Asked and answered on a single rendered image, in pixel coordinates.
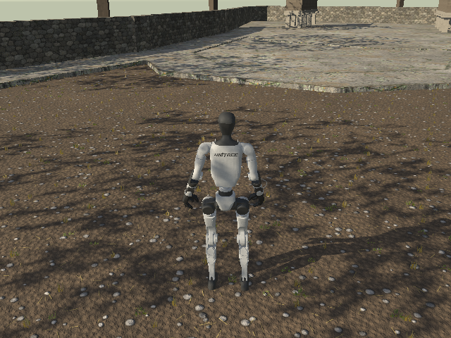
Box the robot left foot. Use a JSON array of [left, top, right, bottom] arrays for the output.
[[208, 272, 218, 290]]

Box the left robot upper arm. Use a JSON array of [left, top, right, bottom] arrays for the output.
[[192, 142, 212, 181]]

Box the robot right forearm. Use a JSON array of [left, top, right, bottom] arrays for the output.
[[252, 171, 264, 196]]

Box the left robot hand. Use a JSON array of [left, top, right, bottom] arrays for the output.
[[183, 193, 199, 209]]

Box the robot left forearm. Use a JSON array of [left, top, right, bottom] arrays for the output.
[[185, 170, 199, 196]]

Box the right robot hand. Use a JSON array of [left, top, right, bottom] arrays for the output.
[[248, 193, 264, 207]]

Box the right robot upper arm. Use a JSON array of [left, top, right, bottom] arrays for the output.
[[241, 142, 259, 181]]

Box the right robot shin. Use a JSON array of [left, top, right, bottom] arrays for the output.
[[239, 234, 249, 281]]

